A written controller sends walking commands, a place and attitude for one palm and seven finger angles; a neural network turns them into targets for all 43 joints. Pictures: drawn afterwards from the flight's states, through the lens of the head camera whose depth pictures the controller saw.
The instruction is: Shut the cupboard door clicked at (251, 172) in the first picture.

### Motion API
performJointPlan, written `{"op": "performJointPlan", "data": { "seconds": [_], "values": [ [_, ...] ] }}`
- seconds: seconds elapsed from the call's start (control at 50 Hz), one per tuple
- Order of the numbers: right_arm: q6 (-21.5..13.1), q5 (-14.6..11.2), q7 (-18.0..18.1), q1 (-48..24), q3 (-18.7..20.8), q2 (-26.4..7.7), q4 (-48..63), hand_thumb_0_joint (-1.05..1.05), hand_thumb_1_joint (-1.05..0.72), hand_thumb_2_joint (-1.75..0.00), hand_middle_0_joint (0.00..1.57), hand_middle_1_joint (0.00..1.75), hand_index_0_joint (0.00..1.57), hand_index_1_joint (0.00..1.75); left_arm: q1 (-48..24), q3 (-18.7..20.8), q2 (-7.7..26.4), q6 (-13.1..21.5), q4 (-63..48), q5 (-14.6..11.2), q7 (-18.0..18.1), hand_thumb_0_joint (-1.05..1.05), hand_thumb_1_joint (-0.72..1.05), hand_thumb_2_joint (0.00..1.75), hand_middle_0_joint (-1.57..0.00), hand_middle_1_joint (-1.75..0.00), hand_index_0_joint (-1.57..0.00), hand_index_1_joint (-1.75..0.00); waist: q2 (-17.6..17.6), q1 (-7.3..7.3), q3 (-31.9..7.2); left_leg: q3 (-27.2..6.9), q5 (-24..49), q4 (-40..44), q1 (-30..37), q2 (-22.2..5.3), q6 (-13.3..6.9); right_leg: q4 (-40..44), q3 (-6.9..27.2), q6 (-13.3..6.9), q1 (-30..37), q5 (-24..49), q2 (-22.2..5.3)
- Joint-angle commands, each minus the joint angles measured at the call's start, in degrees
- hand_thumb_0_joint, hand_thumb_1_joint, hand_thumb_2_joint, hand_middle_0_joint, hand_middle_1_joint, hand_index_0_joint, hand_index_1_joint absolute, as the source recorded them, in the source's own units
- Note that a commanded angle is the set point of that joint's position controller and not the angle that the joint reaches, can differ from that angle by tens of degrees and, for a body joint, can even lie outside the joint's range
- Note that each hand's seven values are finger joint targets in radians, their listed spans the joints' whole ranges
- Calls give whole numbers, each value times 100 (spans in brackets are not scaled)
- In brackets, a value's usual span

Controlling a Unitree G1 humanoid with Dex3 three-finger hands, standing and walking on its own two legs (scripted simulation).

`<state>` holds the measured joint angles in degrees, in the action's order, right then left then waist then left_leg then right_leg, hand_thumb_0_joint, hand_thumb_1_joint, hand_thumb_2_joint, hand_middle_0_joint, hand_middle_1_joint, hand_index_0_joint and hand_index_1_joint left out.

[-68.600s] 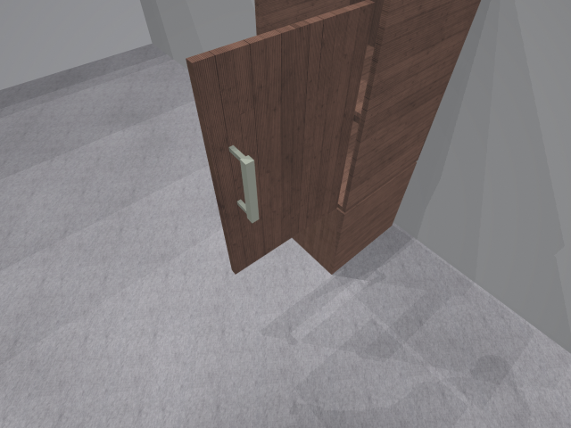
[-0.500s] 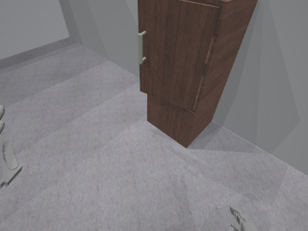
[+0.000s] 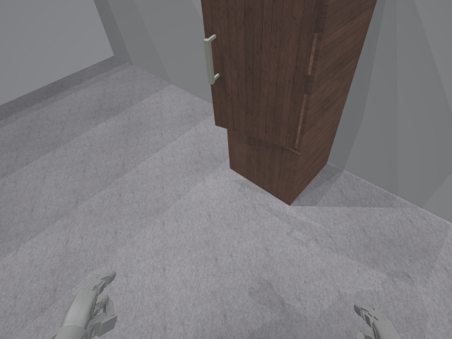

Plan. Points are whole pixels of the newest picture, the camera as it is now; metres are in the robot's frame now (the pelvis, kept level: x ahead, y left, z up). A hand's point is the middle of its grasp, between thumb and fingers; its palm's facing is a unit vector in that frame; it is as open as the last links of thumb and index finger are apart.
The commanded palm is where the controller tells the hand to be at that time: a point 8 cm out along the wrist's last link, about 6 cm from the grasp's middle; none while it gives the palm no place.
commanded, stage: let the arm hang, fingers relaxed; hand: left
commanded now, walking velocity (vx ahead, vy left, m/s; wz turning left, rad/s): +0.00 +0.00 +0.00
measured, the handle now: (212, 60) +1.03 +0.10 +0.00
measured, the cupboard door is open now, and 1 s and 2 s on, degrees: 13 13 13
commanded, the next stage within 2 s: look to check the result in 0.92 s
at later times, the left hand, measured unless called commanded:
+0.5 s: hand out of the picture -0.01 +0.21 -0.16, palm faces +0.00 -0.96 -0.27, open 7.3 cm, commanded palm none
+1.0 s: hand out of the picture +0.06 +0.20 -0.15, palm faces -0.01 -0.97 -0.24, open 7.3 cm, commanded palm none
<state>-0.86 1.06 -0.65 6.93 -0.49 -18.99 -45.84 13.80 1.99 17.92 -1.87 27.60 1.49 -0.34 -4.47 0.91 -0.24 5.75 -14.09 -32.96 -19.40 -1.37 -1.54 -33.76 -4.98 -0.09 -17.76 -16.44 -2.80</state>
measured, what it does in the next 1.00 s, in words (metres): stands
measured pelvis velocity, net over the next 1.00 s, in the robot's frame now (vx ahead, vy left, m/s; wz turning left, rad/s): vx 0.02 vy -0.01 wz -0.01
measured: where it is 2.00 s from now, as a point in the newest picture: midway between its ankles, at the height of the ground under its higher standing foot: outside the picture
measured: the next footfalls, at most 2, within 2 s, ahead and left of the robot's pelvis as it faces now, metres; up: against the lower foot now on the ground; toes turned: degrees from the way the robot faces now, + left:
none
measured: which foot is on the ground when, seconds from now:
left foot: down 0.00-1.00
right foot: down 0.00-1.00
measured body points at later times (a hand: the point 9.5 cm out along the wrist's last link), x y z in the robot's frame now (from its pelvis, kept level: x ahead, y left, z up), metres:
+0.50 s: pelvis +0.01 -0.01 +0.01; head +0.01 -0.01 +0.46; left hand -0.01 +0.26 -0.13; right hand +0.00 -0.25 -0.15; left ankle +0.04 +0.10 -0.73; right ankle +0.01 -0.12 -0.73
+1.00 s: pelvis +0.02 -0.01 +0.02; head +0.02 -0.01 +0.47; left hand +0.06 +0.25 -0.13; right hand +0.04 -0.27 -0.13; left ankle +0.04 +0.10 -0.73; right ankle +0.01 -0.12 -0.73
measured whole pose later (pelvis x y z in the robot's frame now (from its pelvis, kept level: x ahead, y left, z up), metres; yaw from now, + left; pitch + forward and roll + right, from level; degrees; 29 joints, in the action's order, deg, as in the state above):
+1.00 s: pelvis +0.02 -0.01 +0.02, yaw +0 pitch -2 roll +0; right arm 0.1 1.0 1.0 12.0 0.5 -14.2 -64.2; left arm 11.3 0.9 13.4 0.3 64.9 1.0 0.1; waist -0.2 0.7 1.4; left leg 5.9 -9.4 -20.2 -9.0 -1.6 -0.6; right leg -20.4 -5.1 -0.4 -7.2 -11.3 -1.4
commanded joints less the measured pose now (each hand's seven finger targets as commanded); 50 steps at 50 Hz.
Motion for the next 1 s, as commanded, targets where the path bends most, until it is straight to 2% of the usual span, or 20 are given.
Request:
{"op": "performJointPlan", "data": {
  "seconds": [0.0,0.06,0.1,0.14,0.16,0.18,0.24,0.28,0.46,0.54,0.58,0.72,0.8,0.84,0.98],
  "values": [
    [46,30,30,285,177,-541,119,0,-90,-90,20,30,20,30,-87,54,723,196,798,-12,96,0,90,90,-20,-30,-20,-30,1123,29,-483,-630,1012,419,738,-341,30,905,831,-440,135,796,-679],
    [99,37,66,250,121,-353,-271,0,-90,-90,20,30,20,30,-70,-26,528,176,1655,-36,120,0,90,90,-20,-30,-20,-30,241,-34,-325,-694,781,888,724,-468,44,1053,757,-265,310,310,-456],
    [103,20,100,305,122,-298,-519,0,-90,-90,20,30,20,30,7,-20,465,194,2113,-47,128,0,90,90,-20,-30,-20,-30,45,-62,-212,-701,539,1060,614,-502,54,1218,740,-248,493,211,-415],
    [94,33,140,398,161,-215,-743,0,-90,-90,20,30,20,30,156,54,351,213,2474,-47,136,0,90,90,-20,-30,-20,-30,-365,-107,-220,-686,361,1163,623,-496,36,1359,733,-297,659,306,-410],
    [98,17,153,453,156,-193,-857,0,-90,-90,20,30,20,30,157,40,375,219,2643,-59,133,0,90,90,-20,-30,-20,-30,-355,-95,-161,-682,252,1214,591,-502,47,1423,730,-304,699,280,-404],
    [105,2,168,530,185,-238,-918,0,-90,-90,20,30,20,30,169,52,392,230,2761,-56,132,0,90,90,-20,-30,-20,-30,-184,-100,-34,-698,254,1198,634,-517,48,1519,718,-317,639,252,-399],
    [102,-10,195,767,208,-174,-1185,0,-90,-90,20,30,20,30,179,37,364,246,3112,-72,125,0,90,90,-20,-30,-20,-30,-48,-60,34,-684,87,1304,679,-528,34,1688,721,-330,636,116,-423],
    [97,-28,208,853,239,-215,-1284,0,-90,-90,20,30,20,30,211,41,385,258,3269,-71,130,0,90,90,-20,-30,-20,-30,182,-70,139,-681,135,1338,743,-559,18,1744,676,-330,591,108,-408],
    [84,-21,228,1038,247,-109,-1569,0,-90,-90,20,30,20,30,246,24,293,245,3568,-65,157,0,90,90,-20,-30,-20,-30,589,-59,379,-640,80,1525,795,-580,-18,1786,645,-286,479,22,-397],
    [76,-15,219,967,241,-98,-1595,0,-90,-90,20,30,20,30,196,27,290,230,3570,-60,160,0,90,90,-20,-30,-20,-30,496,-73,484,-678,-30,1650,732,-587,-18,1738,633,-257,460,43,-371],
    [58,-29,212,920,247,-156,-1582,0,-90,-90,20,30,20,30,196,34,349,248,3548,-55,162,0,90,90,-20,-30,-20,-30,496,-92,387,-681,150,1649,783,-594,-24,1699,619,-248,540,224,-362],
    [39,-11,203,741,242,-140,-1592,0,-90,-90,20,30,20,30,43,40,339,259,3491,-51,156,0,90,90,-20,-30,-20,-30,383,-93,427,-680,231,1722,799,-584,5,1726,627,-220,597,346,-387],
    [12,-12,204,629,256,-251,-1565,0,-90,-90,20,30,20,30,-46,72,427,280,3463,-49,145,0,90,90,-20,-30,-20,-30,293,-95,314,-693,396,1732,882,-597,9,1732,620,-222,702,508,-402],
    [-6,-12,208,592,254,-298,-1557,0,-90,-90,20,30,20,30,-85,76,461,300,3459,-53,140,0,90,90,-20,-30,-20,-30,309,-90,182,-684,602,1711,971,-612,7,1724,615,-225,801,702,-410],
    [-17,-32,211,441,268,-510,-1532,0,-90,-90,20,30,20,30,-206,96,627,335,3476,-57,126,0,90,90,-20,-30,-20,-30,401,-82,116,-700,830,1707,1138,-640,9,1827,617,-246,899,874,-440]
  ]
}}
